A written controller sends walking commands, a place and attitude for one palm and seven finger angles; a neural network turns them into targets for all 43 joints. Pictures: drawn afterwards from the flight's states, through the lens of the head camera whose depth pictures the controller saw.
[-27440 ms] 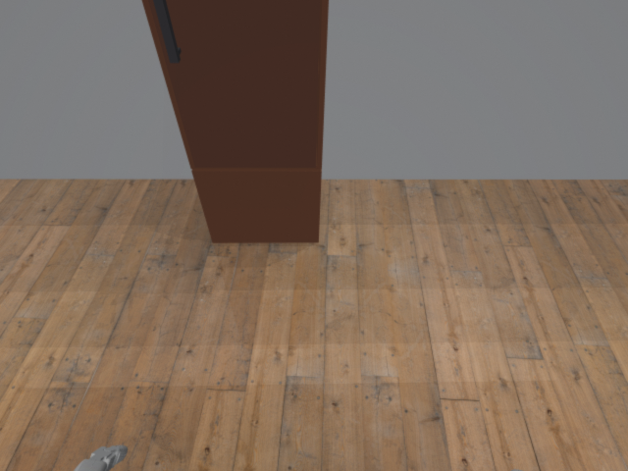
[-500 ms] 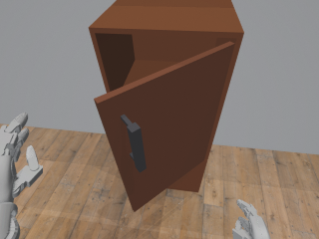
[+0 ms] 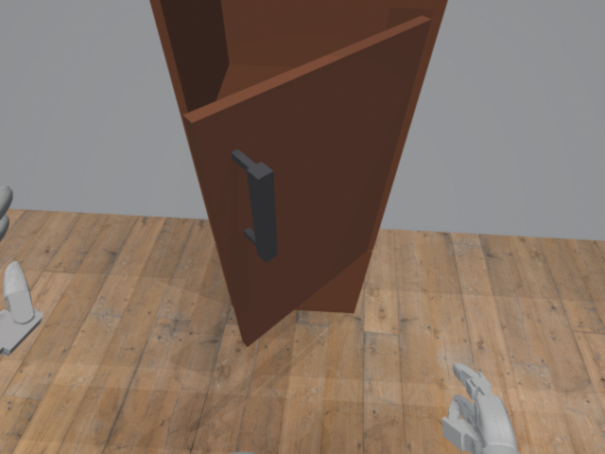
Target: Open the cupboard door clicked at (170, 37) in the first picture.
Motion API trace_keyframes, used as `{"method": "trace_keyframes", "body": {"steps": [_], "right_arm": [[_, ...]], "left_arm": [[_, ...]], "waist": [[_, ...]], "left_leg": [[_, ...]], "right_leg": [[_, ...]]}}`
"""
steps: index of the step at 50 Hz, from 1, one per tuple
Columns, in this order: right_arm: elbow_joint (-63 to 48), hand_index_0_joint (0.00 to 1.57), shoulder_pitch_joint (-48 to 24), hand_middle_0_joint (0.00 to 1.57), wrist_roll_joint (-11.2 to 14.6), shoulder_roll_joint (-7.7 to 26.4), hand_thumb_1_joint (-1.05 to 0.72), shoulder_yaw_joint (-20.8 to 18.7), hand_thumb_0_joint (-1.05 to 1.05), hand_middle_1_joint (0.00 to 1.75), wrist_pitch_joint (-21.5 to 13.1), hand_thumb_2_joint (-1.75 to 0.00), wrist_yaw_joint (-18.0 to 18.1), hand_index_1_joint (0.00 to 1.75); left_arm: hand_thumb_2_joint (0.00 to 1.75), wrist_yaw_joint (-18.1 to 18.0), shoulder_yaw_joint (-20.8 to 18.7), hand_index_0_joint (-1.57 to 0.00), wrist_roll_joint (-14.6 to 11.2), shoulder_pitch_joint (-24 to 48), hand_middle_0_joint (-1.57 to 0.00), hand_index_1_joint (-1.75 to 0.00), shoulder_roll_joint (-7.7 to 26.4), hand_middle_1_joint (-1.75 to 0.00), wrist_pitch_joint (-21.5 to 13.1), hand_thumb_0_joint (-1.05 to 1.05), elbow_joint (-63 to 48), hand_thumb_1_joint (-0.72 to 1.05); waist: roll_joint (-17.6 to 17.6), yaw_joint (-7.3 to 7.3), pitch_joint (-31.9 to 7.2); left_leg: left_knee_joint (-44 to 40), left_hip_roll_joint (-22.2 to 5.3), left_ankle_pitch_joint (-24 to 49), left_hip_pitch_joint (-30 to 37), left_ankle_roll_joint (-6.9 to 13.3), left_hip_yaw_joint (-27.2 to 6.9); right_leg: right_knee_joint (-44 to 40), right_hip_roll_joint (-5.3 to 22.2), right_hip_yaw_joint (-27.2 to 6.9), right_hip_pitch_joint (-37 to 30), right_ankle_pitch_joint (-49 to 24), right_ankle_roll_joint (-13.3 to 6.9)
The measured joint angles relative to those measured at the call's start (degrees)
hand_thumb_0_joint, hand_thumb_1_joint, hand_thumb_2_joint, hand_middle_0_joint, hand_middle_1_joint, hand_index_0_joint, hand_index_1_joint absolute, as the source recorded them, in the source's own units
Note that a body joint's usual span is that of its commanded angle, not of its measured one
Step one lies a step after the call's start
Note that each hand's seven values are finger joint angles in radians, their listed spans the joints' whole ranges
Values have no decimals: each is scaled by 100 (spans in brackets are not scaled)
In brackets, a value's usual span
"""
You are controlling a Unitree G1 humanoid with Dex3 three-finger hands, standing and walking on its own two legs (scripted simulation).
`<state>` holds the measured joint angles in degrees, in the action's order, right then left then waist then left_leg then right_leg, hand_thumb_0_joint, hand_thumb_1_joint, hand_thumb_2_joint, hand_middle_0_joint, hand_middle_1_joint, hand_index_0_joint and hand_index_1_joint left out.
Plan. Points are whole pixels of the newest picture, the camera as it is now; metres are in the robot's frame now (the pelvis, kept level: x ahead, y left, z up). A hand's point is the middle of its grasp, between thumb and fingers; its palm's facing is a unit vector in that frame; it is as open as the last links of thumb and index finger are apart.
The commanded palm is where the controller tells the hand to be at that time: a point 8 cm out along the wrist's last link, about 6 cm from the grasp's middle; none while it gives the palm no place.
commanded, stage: step back with the hand held close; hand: left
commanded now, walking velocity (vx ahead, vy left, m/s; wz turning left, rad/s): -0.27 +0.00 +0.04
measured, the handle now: (254, 209) +0.39 +0.10 +0.12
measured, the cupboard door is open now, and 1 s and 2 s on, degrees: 45 45 45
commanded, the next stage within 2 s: stop stepping back and stand still in 0.44 s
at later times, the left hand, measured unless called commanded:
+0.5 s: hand out of the picture +0.10 +0.26 +0.17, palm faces +0.47 -0.74 -0.48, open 7.4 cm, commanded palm +0.04 +0.29 +0.19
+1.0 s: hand out of the picture +0.01 +0.25 +0.17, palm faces +0.38 -0.75 -0.54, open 7.4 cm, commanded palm -0.04 +0.29 +0.19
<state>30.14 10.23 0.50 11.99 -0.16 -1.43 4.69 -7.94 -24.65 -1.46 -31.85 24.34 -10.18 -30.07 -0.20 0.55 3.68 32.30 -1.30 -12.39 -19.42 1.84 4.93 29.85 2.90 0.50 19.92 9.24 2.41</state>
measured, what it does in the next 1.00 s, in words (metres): walks backwards: right foot, then left foot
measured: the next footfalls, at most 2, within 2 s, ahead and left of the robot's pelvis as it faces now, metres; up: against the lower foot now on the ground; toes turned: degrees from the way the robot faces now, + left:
right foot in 0.46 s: -0.13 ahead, -0.12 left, +0.00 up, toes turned +1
left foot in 0.68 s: -0.09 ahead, +0.08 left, +0.00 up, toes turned +2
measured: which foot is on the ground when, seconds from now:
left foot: down 0.00-0.46, up 0.48-0.66, down 0.68-1.00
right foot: down 0.00-0.24, up 0.26-0.44, down 0.46-0.72, up 0.74-1.00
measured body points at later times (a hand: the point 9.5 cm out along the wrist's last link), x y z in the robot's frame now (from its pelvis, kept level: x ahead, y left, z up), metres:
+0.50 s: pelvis -0.10 -0.01 -0.01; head -0.06 -0.01 +0.44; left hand +0.06 +0.29 +0.19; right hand +0.09 -0.22 -0.10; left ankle +0.04 +0.10 -0.72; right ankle -0.17 -0.12 -0.73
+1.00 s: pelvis -0.18 -0.01 +0.01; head -0.18 -0.01 +0.46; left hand -0.01 +0.29 +0.20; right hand -0.03 -0.24 -0.08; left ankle -0.13 +0.08 -0.73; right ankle -0.23 -0.08 -0.72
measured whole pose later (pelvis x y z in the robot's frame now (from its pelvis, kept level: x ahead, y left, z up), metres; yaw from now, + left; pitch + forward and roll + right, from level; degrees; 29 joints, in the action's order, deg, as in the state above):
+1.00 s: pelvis -0.18 -0.01 +0.01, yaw -1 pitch +1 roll +1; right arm 34.8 14.7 -0.8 10.6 1.3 -6.2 3.6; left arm -9.0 -24.7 -1.8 -36.0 26.0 -9.7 -27.9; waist -0.7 -0.9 -1.7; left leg 23.0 1.8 -10.4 -15.9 2.6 4.6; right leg 30.1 -1.5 4.8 10.8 25.3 -1.1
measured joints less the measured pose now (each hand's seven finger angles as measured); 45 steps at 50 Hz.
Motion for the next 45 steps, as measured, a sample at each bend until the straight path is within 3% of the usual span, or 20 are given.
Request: {"method": "trace_keyframes", "body": {"steps": [6, 11, 13, 15, 18, 20, 23, 25, 27, 30, 32, 34, 36, 39, 45], "right_arm": [[105, 20, 182, 21, -33, 35, -90, 23, 1, 30, -207, -90, 15, 30], [238, 20, 232, 21, -68, 64, -90, 37, 1, 30, -339, -90, 36, 30], [250, 20, 254, 21, -79, 60, -90, 21, 1, 30, -384, -90, 59, 30], [271, 20, 320, 20, -85, 3, -90, -23, 1, 30, -447, -90, 72, 30], [426, 20, 374, 20, -77, -169, -90, -31, 1, 30, -524, -90, -9, 30], [477, 20, 357, 20, -80, -250, -90, 2, 1, 30, -580, -90, -70, 30], [450, 20, 184, 21, -93, -297, -90, 69, 1, 30, -663, -90, -163, 30], [606, 20, -85, 21, -87, -190, -90, 57, 1, 30, -637, -90, -194, 30], [766, 20, -201, 21, -91, -138, -90, 81, 1, 30, -576, -90, -181, 30], [719, 20, -239, 21, -63, -186, -90, 178, 1, 30, -457, -90, -113, 30], [547, 20, -237, 21, -60, -159, -90, 235, 1, 30, -446, -90, -54, 30], [347, 20, -212, 21, -63, -35, -90, 227, 1, 30, -500, -90, -21, 30], [289, 20, -235, 21, -49, -18, -90, 112, 1, 30, -558, -90, -4, 30], [230, 20, -205, 20, -72, -65, -90, 58, 1, 30, -630, -90, -97, 30], [237, 20, 149, 20, -122, -100, -90, 116, 1, 30, -705, -90, -201, 30]], "left_arm": [[90, -67, 67, -21, 122, 149, -21, -30, -230, -31, -160, 2, 32, 89], [90, -160, 50, -21, 98, 214, -21, -30, -198, -31, -282, 2, -136, 89], [90, -168, 17, -21, 117, 277, -21, -30, -145, -31, -323, 2, -148, 89], [90, -156, -32, -21, 154, 384, -21, -30, -42, -31, -340, 2, -87, 89], [90, -167, -194, -21, 103, 354, -21, -30, 85, -31, -396, 2, -2, 88], [90, -200, -295, -21, 22, 197, -21, -30, 81, -31, -412, 2, 35, 89], [90, -202, -328, -21, -108, 30, -21, -30, 48, -31, -345, 2, -9, 89], [90, -141, -47, -21, -77, 164, -20, -30, -193, -31, -335, 2, 64, 89], [90, -66, 233, -21, -15, 243, -20, -30, -274, -31, -327, 2, 180, 89], [90, 29, 287, -21, 54, 184, -21, -30, -111, -31, -179, 2, 161, 89], [90, 29, 217, -21, 39, 84, -21, -30, 0, -31, -120, 2, 92, 89], [90, 0, 152, -21, -8, -41, -21, -30, 68, -31, -59, 2, -68, 88], [90, -36, 104, -21, -42, -9, -21, -30, 200, -31, -23, 2, -190, 88], [90, -46, -14, -21, -34, -3, -21, -30, 304, -31, -32, 2, -262, 89], [90, -31, -90, -21, -75, -302, -21, -30, 301, -31, -58, 2, -260, 89]], "waist": [[44, 10, -4], [-12, -10, 65], [60, -61, 111], [187, -138, 115], [182, -111, -82], [150, -42, -253], [-16, 122, -389], [124, 259, -240], [65, 302, -177], [-298, 233, -183], [-405, 98, -231], [-286, -41, -308], [-338, -150, -276], [-522, -124, -147], [-284, -206, -223]], "left_leg": [[462, -6, -351, -409, 55, -130], [590, 47, -284, -634, 43, -178], [545, 13, 15, -677, 99, -231], [424, -56, 442, -711, 154, -339], [126, -74, 636, -767, 95, -415], [-153, -109, 822, -829, 49, -355], [-336, -89, 979, -1110, -54, -116], [309, -106, 67, -1371, -211, -250], [1279, 84, -719, -1473, -284, -322], [1557, 284, -931, -1099, -299, -116], [998, 318, -666, -615, -246, -38], [19, 242, 138, 13, -168, -60], [-399, 321, -210, 234, 96, -85], [-556, 414, -101, 375, 198, 46], [-972, 348, 331, 544, 172, -15]], "right_leg": [[169, -49, 40, 239, 2, -54], [286, -37, 13, 439, -13, -55], [569, -137, -21, 527, 445, -51], [1420, -341, -42, 548, 911, -63], [2156, -573, -34, 247, 1507, -154], [1845, -618, 66, -180, 1758, -222], [265, -497, 40, -957, 1680, -398], [62, -584, -53, -899, 1428, -450], [-92, -518, -135, -897, 1177, -403], [-289, -332, -260, -867, 883, -351], [-327, -311, -269, -803, 796, -359], [-235, -427, -223, -701, 862, -321], [57, -390, -195, -547, 999, -268], [426, -322, -204, -412, 1290, -248], [861, -443, 125, -320, 1393, -190]]}}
